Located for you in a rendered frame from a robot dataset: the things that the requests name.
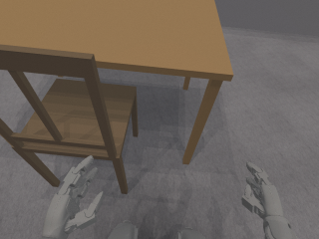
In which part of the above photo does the chair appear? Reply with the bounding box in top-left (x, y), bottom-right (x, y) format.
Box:
top-left (0, 44), bottom-right (139, 194)

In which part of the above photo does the robot right hand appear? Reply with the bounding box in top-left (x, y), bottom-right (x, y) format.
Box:
top-left (241, 161), bottom-right (284, 220)

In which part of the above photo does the table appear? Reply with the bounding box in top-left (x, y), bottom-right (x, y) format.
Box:
top-left (0, 0), bottom-right (234, 165)

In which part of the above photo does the left robot thigh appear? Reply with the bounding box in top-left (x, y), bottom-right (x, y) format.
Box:
top-left (108, 223), bottom-right (139, 239)

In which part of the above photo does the robot left hand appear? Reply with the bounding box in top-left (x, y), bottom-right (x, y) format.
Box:
top-left (42, 155), bottom-right (105, 239)

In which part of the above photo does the right robot forearm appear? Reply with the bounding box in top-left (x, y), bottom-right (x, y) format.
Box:
top-left (263, 215), bottom-right (298, 239)

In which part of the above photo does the robot thigh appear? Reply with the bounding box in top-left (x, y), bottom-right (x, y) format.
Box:
top-left (175, 229), bottom-right (205, 239)
top-left (108, 223), bottom-right (139, 239)

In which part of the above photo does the right robot thigh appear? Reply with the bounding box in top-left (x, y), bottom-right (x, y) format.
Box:
top-left (175, 229), bottom-right (205, 239)

